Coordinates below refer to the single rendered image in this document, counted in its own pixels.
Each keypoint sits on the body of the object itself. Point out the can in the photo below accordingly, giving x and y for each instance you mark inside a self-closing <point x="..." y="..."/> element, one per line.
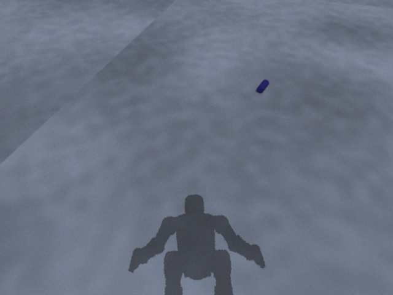
<point x="262" y="86"/>

